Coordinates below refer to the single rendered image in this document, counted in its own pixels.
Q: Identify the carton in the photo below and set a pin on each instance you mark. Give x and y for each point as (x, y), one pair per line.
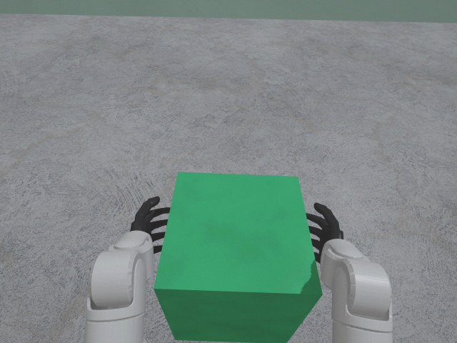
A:
(237, 261)

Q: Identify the left robot forearm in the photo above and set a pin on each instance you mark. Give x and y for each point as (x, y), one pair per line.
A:
(116, 292)

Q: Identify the robot left hand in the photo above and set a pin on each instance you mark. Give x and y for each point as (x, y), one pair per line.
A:
(144, 216)

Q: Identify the robot right hand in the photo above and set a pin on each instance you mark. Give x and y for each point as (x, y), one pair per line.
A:
(330, 228)

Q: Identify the right robot forearm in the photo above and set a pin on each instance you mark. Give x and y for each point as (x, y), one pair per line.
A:
(361, 295)

